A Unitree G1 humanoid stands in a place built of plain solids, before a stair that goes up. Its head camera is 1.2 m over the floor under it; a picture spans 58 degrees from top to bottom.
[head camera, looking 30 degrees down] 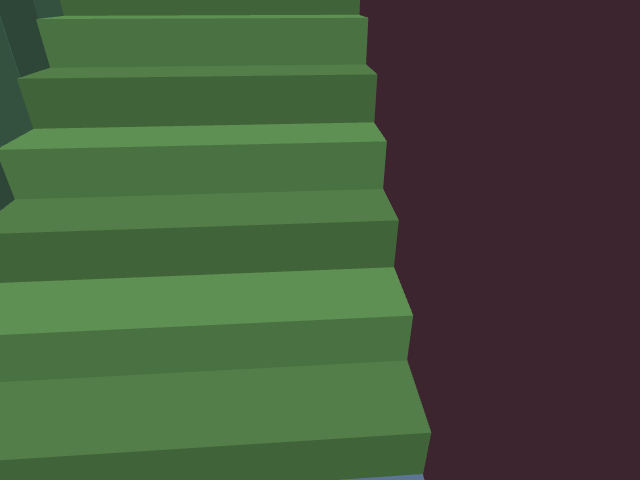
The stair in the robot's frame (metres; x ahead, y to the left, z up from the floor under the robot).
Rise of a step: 0.18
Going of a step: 0.26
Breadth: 1.34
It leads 4 degrees to the left of straight ahead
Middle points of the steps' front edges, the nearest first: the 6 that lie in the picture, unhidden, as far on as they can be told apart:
0.69 0.37 0.18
0.95 0.39 0.37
1.21 0.41 0.55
1.46 0.43 0.73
1.72 0.45 0.92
1.98 0.46 1.10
